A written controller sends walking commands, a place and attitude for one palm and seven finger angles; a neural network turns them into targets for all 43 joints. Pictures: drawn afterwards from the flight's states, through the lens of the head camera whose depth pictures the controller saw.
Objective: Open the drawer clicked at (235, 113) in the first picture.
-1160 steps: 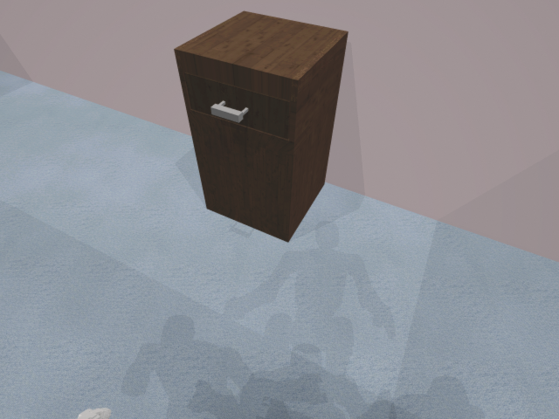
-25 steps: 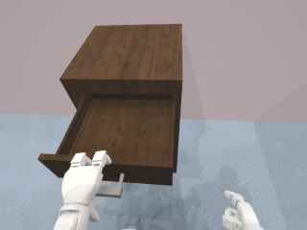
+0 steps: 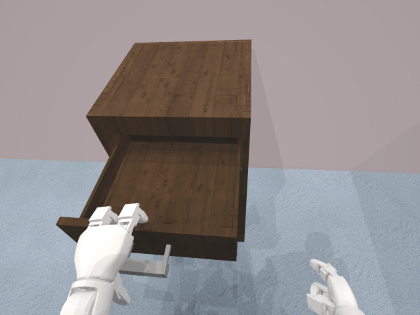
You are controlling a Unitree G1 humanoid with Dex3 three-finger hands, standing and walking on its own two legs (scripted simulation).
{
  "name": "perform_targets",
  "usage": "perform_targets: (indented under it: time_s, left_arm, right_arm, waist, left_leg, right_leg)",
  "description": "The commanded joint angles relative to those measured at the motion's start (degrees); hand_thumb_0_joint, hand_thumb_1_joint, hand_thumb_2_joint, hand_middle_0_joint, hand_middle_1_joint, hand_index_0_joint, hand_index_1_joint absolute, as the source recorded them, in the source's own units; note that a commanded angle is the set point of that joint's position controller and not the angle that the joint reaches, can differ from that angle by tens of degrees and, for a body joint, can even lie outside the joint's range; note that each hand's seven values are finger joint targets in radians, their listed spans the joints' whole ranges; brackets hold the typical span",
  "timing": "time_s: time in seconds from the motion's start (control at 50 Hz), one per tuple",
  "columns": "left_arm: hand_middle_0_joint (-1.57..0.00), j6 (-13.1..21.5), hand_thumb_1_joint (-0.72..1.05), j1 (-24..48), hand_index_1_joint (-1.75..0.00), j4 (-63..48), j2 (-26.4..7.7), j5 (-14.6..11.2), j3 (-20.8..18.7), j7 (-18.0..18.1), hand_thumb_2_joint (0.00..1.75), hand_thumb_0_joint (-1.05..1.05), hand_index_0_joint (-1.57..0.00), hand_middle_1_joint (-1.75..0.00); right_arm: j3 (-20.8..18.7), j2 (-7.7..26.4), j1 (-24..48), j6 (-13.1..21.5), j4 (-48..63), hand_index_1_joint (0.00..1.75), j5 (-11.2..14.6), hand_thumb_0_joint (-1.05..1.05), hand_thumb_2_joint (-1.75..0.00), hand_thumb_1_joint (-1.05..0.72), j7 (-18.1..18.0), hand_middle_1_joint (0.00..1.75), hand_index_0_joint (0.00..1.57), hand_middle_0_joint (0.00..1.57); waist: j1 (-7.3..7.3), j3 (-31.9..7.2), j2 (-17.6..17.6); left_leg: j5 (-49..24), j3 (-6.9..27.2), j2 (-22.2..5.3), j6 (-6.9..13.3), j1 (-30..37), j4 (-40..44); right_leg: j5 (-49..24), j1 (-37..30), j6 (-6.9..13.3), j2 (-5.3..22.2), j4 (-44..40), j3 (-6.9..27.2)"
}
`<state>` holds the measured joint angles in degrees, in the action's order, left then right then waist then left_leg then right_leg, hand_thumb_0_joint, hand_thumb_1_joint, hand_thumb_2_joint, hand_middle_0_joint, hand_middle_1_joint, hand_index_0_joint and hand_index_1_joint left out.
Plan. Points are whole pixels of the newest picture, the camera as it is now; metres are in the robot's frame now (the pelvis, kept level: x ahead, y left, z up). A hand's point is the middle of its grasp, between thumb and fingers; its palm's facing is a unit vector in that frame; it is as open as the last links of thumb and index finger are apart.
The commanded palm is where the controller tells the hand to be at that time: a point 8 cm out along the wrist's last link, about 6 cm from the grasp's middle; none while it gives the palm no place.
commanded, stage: lift the hand off the handle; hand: left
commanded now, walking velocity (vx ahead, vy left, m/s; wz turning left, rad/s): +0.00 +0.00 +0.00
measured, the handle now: (146, 257) +0.26 +0.19 -0.10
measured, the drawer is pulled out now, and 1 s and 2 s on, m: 0.29 0.29 0.29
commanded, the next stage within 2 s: draw the hand back to the body in 0.36 s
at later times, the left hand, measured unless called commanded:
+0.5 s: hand (116, 255) +0.21 +0.19 +0.04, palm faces +0.02 -0.16 -0.99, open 13.8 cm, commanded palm +0.19 +0.20 +0.11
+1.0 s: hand (76, 257) +0.19 +0.23 +0.09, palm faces +0.03 -0.12 -0.99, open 13.8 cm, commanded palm +0.17 +0.24 +0.15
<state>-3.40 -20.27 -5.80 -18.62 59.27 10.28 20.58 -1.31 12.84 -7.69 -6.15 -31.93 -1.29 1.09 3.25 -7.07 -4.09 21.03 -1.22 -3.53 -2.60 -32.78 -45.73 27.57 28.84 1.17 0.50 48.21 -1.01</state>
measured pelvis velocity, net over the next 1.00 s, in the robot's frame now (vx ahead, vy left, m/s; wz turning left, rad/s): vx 0.00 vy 0.01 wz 0.00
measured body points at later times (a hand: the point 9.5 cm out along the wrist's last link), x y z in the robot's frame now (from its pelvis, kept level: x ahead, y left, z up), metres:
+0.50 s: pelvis +0.00 +0.01 +0.01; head +0.01 -0.03 +0.46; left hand +0.20 +0.20 +0.10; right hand +0.21 -0.20 -0.09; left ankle +0.02 +0.15 -0.70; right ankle -0.04 -0.10 -0.70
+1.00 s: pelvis +0.00 +0.01 +0.02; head +0.01 -0.03 +0.46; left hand +0.18 +0.24 +0.14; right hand +0.22 -0.20 -0.08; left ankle +0.02 +0.15 -0.70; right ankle -0.04 -0.10 -0.70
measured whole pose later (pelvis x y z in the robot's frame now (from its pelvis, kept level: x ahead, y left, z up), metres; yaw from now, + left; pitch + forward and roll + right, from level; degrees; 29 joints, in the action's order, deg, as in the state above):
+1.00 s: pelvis +0.00 +0.01 +0.02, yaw +0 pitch +4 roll +0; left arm 0.6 -29.7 -20.6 -25.6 53.3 1.7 11.5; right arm -0.5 13.9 -7.8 -5.4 -30.7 -0.6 0.9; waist 4.9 -4.8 -5.3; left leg 18.6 -1.4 -3.2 -1.8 -24.7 -39.0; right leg 23.9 19.9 0.2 0.6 39.4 -1.0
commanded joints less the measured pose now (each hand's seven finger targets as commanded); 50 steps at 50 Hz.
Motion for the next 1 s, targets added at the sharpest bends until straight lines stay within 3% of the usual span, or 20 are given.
perform_targets:
  time_s: [0.0,0.08,0.1,0.18,0.22,0.3,0.32,0.38,0.4,0.42,0.44,0.5,0.6,0.62,0.68,0.7,0.72,0.8,0.82,0.98]
  left_arm:
    - [-0.3,0.21,-0.5,4.35,-1.2,-15.02,-7.26,-0.02,-5.17,1.94,0.3,0.0,-0.3,-1.2]
    - [-0.3,0.08,-0.5,3.24,-1.2,-15.36,-8.68,-0.63,-7.18,1.45,0.3,0.0,-0.3,-1.2]
    - [-0.3,0.24,-0.5,3.95,-1.2,-16.08,-8.86,-0.19,-7.01,1.3,0.3,0.0,-0.3,-1.2]
    - [-0.3,-0.06,-0.5,3.63,-1.2,-17.09,-7.73,-1.31,-6.07,0.23,0.3,0.0,-0.3,-1.2]
    - [-0.3,-0.13,-0.5,4.82,-1.2,-16.81,-7.26,-1.68,-5.2,-0.52,0.3,0.0,-0.3,-1.2]
    - [-0.3,0.2,-0.5,3.75,-1.2,-15.99,-7.47,-1.33,-5.23,-1.88,0.3,0.0,-0.3,-1.2]
    - [-0.3,0.31,-0.5,2.36,-1.2,-15.45,-6.71,-1.8,-4.84,-2.04,0.3,0.0,-0.3,-1.2]
    - [-0.3,0.78,-0.5,2.38,-1.2,-16.54,-7.96,-1.21,-6.21,-1.85,0.3,0.0,-0.3,-1.2]
    - [-0.3,1.1,-0.5,3.13,-1.2,-17.58,-8.1,-0.68,-5.97,-1.73,0.3,0.0,-0.3,-1.2]
    - [-0.3,1.1,-0.5,2.18,-1.2,-16.57,-7.98,-1.03,-6.52,-1.42,0.3,0.0,-0.3,-1.2]
    - [-0.3,1.35,-0.5,4.4,-1.2,-17.62,-7.35,-0.31,-5.45,-1.32,0.3,0.0,-0.3,-1.2]
    - [-0.3,1.5,-0.5,1.82,-1.2,-20.77,-9.93,-0.5,-8.53,-0.5,0.3,0.0,-0.3,-1.2]
    - [-0.3,0.13,-0.5,1.36,-1.2,-19.96,-10.32,-1.68,-9.34,-0.97,0.3,0.0,-0.3,-1.2]
    - [-0.3,-0.33,-0.5,1.34,-1.2,-19.39,-10.55,-2.53,-9.6,-1.41,0.3,0.0,-0.3,-1.2]
    - [-0.3,-0.96,-0.5,1.72,-1.2,-19.66,-12.1,-3.69,-10.72,-3.48,0.3,0.0,-0.3,-1.2]
    - [-0.3,-0.62,-0.5,2.24,-1.2,-20.77,-12.93,-3.72,-10.97,-4.29,0.3,0.0,-0.3,-1.2]
    - [-0.3,-0.32,-0.5,0.98,-1.2,-20.59,-12.45,-4.47,-10.69,-4.99,0.3,0.0,-0.3,-1.2]
    - [-0.3,2.03,-0.5,-1.41,-1.2,-23.59,-14.62,-5.43,-13.23,-6.99,0.3,0.0,-0.3,-1.2]
    - [-0.3,2.55,-0.5,-2.88,-1.2,-23.98,-14.21,-5.87,-13.39,-7.01,0.3,0.0,-0.3,-1.2]
    - [-0.3,4.18,-0.5,-7.1,-1.2,-27.66,-17.25,-7.02,-19.28,-5.79,0.3,0.0,-0.3,-1.2]
  right_arm:
    - [-1.55,4.42,7.77,3.04,10.05,0.3,-0.24,0.0,-0.9,-0.9,0.51,0.3,0.2,0.2]
    - [-1.44,4.39,8.06,3.11,9.91,0.3,0.13,0.0,-0.9,-0.9,0.22,0.3,0.2,0.2]
    - [-1.2,4.35,8.27,3.14,9.93,0.3,-0.2,0.0,-0.9,-0.9,0.43,0.3,0.2,0.2]
    - [-1.33,4.28,8.52,3.29,10.0,0.3,0.42,0.0,-0.9,-0.9,0.35,0.3,0.2,0.2]
    - [-1.44,4.16,8.4,3.33,9.81,0.3,0.42,0.0,-0.9,-0.9,0.17,0.3,0.2,0.2]
    - [-0.96,4.32,8.55,3.51,9.95,0.3,0.22,0.0,-0.9,-0.9,0.49,0.3,0.2,0.2]
    - [-1.24,4.07,8.42,3.54,10.08,0.3,0.59,0.0,-0.9,-0.9,0.41,0.3,0.2,0.2]
    - [-1.11,4.26,8.81,3.53,10.44,0.3,0.4,0.0,-0.9,-0.9,0.72,0.3,0.2,0.2]
    - [-1.0,4.25,8.37,3.48,10.53,0.3,0.0,0.0,-0.9,-0.9,0.94,0.3,0.2,0.2]
    - [-1.29,4.0,8.43,3.44,10.33,0.3,0.44,0.0,-0.9,-0.9,0.78,0.3,0.2,0.2]
    - [-1.2,4.25,8.23,3.34,10.23,0.3,-0.07,0.0,-0.9,-0.9,1.08,0.3,0.2,0.2]
    - [-1.27,4.11,8.52,3.39,10.92,0.3,-0.13,0.0,-0.9,-0.9,1.2,0.3,0.2,0.2]
    - [-1.01,4.27,9.3,3.21,10.6,0.3,0.31,0.0,-0.9,-0.9,0.76,0.3,0.2,0.2]
    - [-1.1,4.25,9.26,3.21,10.42,0.3,0.82,0.0,-0.9,-0.9,0.35,0.3,0.2,0.2]
    - [-0.67,4.58,10.3,3.41,10.6,0.3,1.14,0.0,-0.9,-0.9,-0.34,0.3,0.2,0.2]
    - [-0.42,4.65,9.8,3.47,10.52,0.3,0.87,0.0,-0.9,-0.9,-0.46,0.3,0.2,0.2]
    - [-0.65,4.46,9.92,3.67,10.49,0.3,1.15,0.0,-0.9,-0.9,-0.71,0.3,0.2,0.2]
    - [-0.35,4.94,9.26,3.96,10.72,0.3,0.65,0.0,-0.9,-0.9,-0.62,0.3,0.2,0.2]
    - [-0.62,4.79,9.04,3.95,10.83,0.3,0.81,0.0,-0.9,-0.9,-0.61,0.3,0.2,0.2]
    - [-1.1,5.52,9.1,3.83,11.33,0.3,0.86,0.0,-0.9,-0.9,-0.29,0.3,0.2,0.2]
  waist:
    - [0.08,-10.73,5.68]
    - [0.12,-8.17,5.37]
    - [0.48,-9.44,5.39]
    - [-0.08,-7.65,3.38]
    - [-0.41,-6.38,4.62]
    - [0.58,-7.55,5.92]
    - [0.26,-5.5,5.69]
    - [0.87,-6.16,4.74]
    - [1.13,-8.28,4.9]
    - [0.73,-5.99,3.96]
    - [0.7,-7.17,3.55]
    - [1.63,-9.44,2.27]
    - [1.15,-7.05,4.06]
    - [0.56,-4.87,4.43]
    - [1.0,-4.17,4.63]
    - [1.52,-6.39,4.48]
    - [0.94,-3.88,4.17]
    - [1.87,-5.02,3.93]
    - [1.46,-3.5,3.7]
    - [1.94,-3.87,2.29]
  left_leg:
    - [-14.93,-1.66,4.16,4.23,12.48,3.32]
    - [-13.8,-1.73,4.05,4.12,12.14,4.48]
    - [-14.07,-1.71,4.08,4.14,13.11,4.3]
    - [-13.58,-1.69,3.88,4.1,13.64,5.52]
    - [-12.73,-1.61,3.72,4.35,13.96,6.0]
    - [-13.86,-1.62,3.79,4.29,14.66,6.31]
    - [-13.2,-1.69,3.69,4.28,13.91,6.72]
    - [-13.83,-1.66,3.6,3.99,14.08,7.0]
    - [-14.42,-1.71,3.71,4.12,14.93,6.4]
    - [-13.68,-1.77,3.6,4.01,13.97,6.86]
    - [-14.35,-1.68,3.55,3.97,14.77,6.34]
    - [-15.49,-1.71,3.5,3.92,15.82,6.16]
    - [-13.47,-1.64,3.43,4.05,15.61,6.93]
    - [-11.94,-1.54,3.25,4.09,14.71,7.77]
    - [-11.23,-1.56,3.36,4.26,15.47,8.87]
    - [-12.15,-1.55,3.58,4.5,16.84,8.71]
    - [-11.82,-1.71,3.37,4.51,16.42,9.12]
    - [-13.68,-1.58,3.49,4.51,17.66,9.44]
    - [-13.53,-1.59,3.3,4.37,17.17,9.78]
    - [-15.23,-1.39,2.78,3.91,17.94,9.62]
  right_leg:
    - [-26.34,-1.25,0.25,-1.48,-8.86,0.49]
    - [-25.63,-2.19,0.32,-1.45,-10.02,0.54]
    - [-24.89,-1.46,0.2,-1.41,-9.94,0.62]
    - [-23.57,-2.24,0.4,-1.42,-11.03,0.26]
    - [-22.09,-1.76,0.16,-1.36,-11.57,-0.1]
    - [-23.02,-2.21,0.06,-1.35,-11.89,0.13]
    - [-22.98,-2.5,0.11,-1.33,-12.0,-0.21]
    - [-23.09,-2.97,0.49,-1.44,-12.06,0.14]
    - [-23.04,-2.51,0.41,-1.38,-11.72,0.17]
    - [-22.69,-2.77,0.55,-1.47,-11.81,-0.08]
    - [-22.19,-1.36,0.61,-1.64,-11.41,-0.26]
    - [-22.83,-2.64,0.91,-1.62,-11.35,0.08]
    - [-21.48,-2.55,0.37,-1.43,-12.94,0.06]
    - [-20.42,-3.05,0.23,-1.29,-13.3,-0.27]
    - [-19.41,-4.2,0.02,-0.87,-15.31,0.48]
    - [-20.07,-4.51,-0.17,-0.78,-15.31,0.33]
    - [-20.41,-4.78,-0.21,-0.62,-15.68,0.19]
    - [-22.1,-5.56,-0.32,-0.46,-16.28,0.06]
    - [-22.19,-5.96,-0.25,-0.37,-16.34,-0.19]
    - [-24.07,-6.54,-0.01,-0.38,-16.57,-0.18]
